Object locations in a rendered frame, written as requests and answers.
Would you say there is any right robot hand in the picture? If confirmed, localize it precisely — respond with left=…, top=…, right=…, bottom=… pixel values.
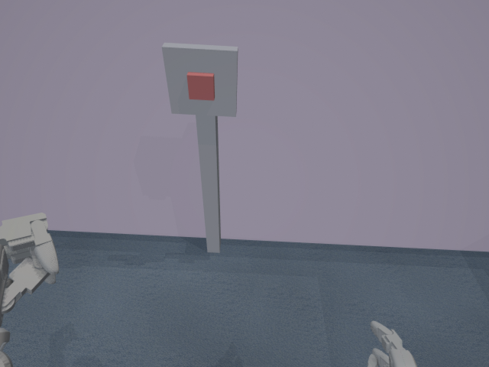
left=368, top=321, right=417, bottom=367

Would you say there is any panel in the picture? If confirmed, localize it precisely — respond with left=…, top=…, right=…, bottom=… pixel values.
left=162, top=43, right=238, bottom=253

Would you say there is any left robot hand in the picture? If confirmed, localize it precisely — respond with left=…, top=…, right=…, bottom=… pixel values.
left=0, top=213, right=59, bottom=327

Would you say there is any button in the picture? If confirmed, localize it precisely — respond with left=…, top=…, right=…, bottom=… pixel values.
left=187, top=72, right=215, bottom=101

